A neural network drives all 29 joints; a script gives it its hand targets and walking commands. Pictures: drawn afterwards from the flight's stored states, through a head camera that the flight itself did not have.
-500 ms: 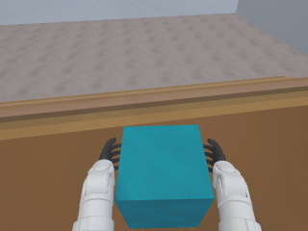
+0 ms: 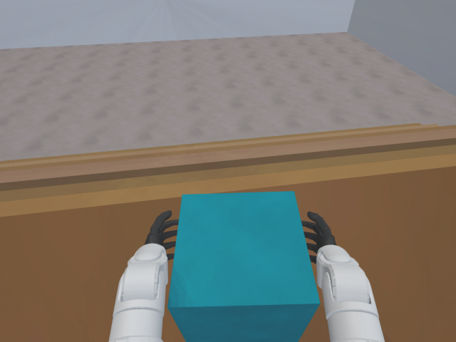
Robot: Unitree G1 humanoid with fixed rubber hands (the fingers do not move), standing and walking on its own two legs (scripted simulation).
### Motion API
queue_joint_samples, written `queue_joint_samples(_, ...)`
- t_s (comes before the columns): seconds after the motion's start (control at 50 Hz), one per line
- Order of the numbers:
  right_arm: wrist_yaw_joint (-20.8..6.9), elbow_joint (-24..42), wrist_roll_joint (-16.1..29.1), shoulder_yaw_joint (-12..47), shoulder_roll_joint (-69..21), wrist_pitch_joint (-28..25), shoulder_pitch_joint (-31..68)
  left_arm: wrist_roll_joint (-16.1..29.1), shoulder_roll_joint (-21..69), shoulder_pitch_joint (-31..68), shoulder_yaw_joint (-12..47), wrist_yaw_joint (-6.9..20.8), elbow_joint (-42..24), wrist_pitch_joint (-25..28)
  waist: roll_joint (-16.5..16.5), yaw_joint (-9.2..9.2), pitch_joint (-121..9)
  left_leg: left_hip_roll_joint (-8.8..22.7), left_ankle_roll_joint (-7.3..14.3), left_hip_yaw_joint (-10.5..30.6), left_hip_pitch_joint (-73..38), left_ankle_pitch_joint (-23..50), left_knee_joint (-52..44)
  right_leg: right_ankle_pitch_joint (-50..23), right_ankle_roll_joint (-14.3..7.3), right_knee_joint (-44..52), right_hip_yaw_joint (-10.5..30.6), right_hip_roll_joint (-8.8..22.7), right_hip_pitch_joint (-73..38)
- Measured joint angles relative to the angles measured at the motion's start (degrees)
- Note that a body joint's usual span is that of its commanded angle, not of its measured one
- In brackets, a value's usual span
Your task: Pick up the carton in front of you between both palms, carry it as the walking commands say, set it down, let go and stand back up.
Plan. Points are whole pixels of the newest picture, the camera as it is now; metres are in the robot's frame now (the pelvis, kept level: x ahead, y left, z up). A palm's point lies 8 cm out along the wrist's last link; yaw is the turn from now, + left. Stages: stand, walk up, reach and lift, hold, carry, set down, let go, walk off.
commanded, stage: hold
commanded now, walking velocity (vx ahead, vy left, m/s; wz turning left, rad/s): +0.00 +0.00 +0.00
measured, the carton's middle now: (240, 273) +0.28 +0.00 -0.03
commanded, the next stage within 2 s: carry in 0.98 s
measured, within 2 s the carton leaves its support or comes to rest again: neither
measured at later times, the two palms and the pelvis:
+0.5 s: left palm (153, 253) +0.28 +0.15 +0.05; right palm (328, 254) +0.27 -0.15 +0.05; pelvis -0.02 +0.00 +0.00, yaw +0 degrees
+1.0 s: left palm (154, 251) +0.28 +0.15 +0.05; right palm (327, 253) +0.28 -0.15 +0.05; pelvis +0.00 +0.00 +0.00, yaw +0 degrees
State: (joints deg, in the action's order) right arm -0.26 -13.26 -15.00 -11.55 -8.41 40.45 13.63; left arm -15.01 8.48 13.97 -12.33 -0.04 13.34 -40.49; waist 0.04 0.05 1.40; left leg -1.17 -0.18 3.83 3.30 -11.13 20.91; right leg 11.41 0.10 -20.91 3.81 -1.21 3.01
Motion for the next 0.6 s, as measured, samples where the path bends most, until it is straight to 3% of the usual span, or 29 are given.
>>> queue_joint_samples(0.08,0.15,2.4,0.58,0.95,0.19,1.77,-0.89,0.6,-0.18,-0.84,0.99,-0.13,-2.31,-1.74,0.01,0.07,-0.34,0.0,0.01,0.03,-1.12,0.48,-0.91,-0.45,0.0,0.86,0.0,0.06,-1.1)
queue_joint_samples(0.2,-0.27,0.83,-0.22,-0.35,-0.13,3.31,0.65,-0.32,0.16,0.77,-0.26,0.27,-0.67,-3.24,0.02,0.04,0.3,-0.04,0.03,-0.02,-1.51,0.52,-0.27,-0.44,0.0,0.12,0.04,0.04,-1.43)
queue_joint_samples(0.6,-0.81,-1.1,-1.19,-2.88,-0.85,2.41,3.61,-1.25,0.9,3.68,-2.98,0.7,1.08,-2.41,-0.02,0.0,1.15,-0.12,0.03,-0.1,-0.36,0.38,1.08,-0.29,0.05,-1.31,0.15,0.01,-0.22)
